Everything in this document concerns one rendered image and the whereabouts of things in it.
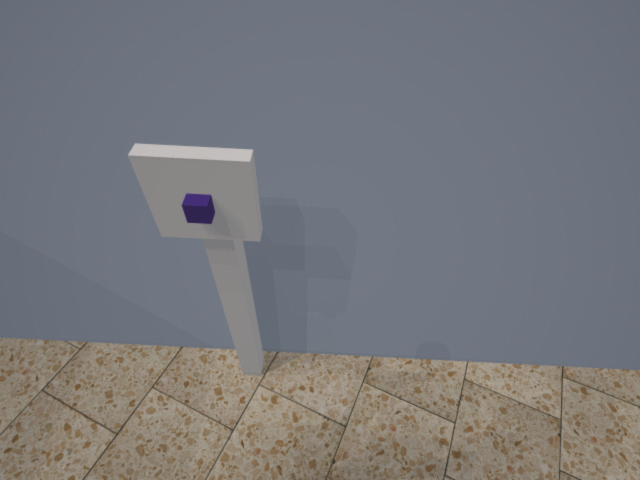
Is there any panel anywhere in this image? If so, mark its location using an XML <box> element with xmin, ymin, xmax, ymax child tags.
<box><xmin>128</xmin><ymin>143</ymin><xmax>264</xmax><ymax>376</ymax></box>

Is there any button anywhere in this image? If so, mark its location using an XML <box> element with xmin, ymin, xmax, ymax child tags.
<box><xmin>182</xmin><ymin>194</ymin><xmax>215</xmax><ymax>224</ymax></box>

